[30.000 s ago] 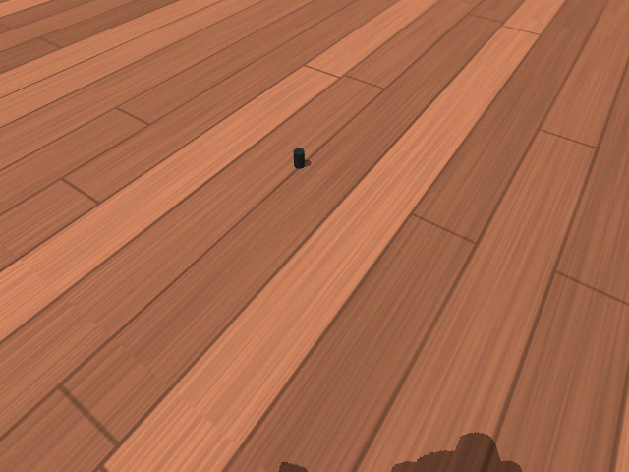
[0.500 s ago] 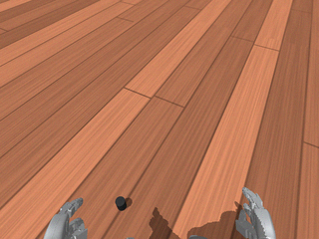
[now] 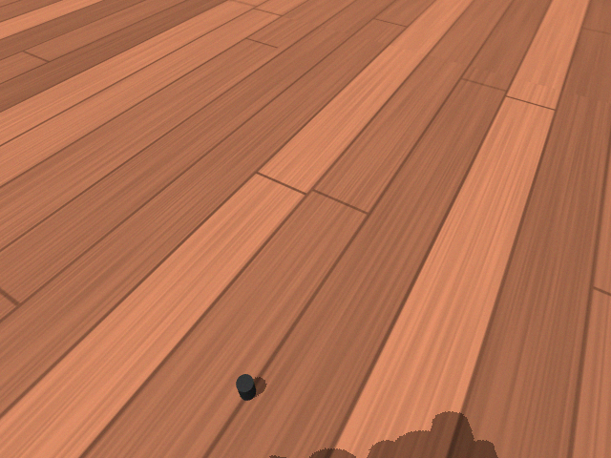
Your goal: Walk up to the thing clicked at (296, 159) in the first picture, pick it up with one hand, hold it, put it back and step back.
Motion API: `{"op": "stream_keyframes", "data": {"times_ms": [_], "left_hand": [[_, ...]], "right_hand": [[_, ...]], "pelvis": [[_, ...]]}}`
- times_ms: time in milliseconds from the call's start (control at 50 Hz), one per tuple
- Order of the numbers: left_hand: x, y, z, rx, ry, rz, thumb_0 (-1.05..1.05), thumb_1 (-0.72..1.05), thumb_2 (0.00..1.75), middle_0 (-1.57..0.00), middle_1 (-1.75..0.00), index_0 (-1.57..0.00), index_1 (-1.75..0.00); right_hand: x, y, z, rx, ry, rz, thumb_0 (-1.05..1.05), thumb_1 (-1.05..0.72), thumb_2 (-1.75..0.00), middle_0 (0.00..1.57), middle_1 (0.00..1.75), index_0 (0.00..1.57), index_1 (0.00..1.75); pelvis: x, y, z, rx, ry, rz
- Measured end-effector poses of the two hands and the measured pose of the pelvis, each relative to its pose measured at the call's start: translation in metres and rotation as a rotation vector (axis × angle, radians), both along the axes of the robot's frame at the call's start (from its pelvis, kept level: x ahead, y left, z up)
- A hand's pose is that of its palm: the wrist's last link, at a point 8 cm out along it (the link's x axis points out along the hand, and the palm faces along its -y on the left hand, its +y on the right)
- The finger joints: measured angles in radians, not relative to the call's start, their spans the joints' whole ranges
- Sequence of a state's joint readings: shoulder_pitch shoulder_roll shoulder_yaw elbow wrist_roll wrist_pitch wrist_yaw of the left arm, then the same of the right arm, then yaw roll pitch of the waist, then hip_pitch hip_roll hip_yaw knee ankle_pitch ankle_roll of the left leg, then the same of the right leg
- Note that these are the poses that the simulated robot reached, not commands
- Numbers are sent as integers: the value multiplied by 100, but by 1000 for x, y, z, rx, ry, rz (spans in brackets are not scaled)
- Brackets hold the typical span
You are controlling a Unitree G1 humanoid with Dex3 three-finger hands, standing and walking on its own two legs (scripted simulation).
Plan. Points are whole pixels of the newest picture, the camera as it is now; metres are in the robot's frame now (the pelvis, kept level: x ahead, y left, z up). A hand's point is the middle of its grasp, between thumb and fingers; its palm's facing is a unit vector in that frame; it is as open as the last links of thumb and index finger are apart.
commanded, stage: stand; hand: left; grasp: from above
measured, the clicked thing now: (246, 387) +0.41 +0.19 -0.72
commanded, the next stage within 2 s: none
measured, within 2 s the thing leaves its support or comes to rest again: neither
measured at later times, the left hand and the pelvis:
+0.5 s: hand out of the picture +0.04 +0.22 -0.15, palm faces +0.04 -0.94 -0.33, open 7.4 cm; pelvis -0.01 -0.01 +0.01, yaw +0 degrees
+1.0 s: hand out of the picture +0.05 +0.21 -0.15, palm faces +0.01 -0.95 -0.32, open 7.4 cm; pelvis -0.01 -0.02 +0.01, yaw +0 degrees
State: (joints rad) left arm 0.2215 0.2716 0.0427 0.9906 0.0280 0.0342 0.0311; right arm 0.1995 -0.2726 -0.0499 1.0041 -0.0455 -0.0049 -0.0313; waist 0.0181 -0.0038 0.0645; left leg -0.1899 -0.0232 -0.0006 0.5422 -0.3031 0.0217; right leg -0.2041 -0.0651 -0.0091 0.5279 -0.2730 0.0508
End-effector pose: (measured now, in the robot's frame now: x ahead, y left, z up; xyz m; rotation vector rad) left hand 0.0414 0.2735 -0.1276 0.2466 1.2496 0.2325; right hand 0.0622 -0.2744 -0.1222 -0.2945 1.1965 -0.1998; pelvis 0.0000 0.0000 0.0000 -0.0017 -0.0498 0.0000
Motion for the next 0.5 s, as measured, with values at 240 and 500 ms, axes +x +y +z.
{"op": "stream_keyframes", "data": {"times_ms": [240, 500], "left_hand": [[-15, -2, 8, 7, 35, 13, 0, 90, 90, -21, -30, -21, -30], [-13, -4, 14, 18, 22, 4, 0, 90, 90, -21, -30, -21, -30]], "right_hand": [[-10, 1, 1, 30, 18, -20, 1, -90, -90, 20, 30, 20, 30], [-23, -17, 4, 18, 41, -27, 0, -90, -90, 20, 30, 20, 30]], "pelvis": [[-6, -3, 9, 5, -35, 1], [-14, -12, 12, 6, -38, 3]]}}
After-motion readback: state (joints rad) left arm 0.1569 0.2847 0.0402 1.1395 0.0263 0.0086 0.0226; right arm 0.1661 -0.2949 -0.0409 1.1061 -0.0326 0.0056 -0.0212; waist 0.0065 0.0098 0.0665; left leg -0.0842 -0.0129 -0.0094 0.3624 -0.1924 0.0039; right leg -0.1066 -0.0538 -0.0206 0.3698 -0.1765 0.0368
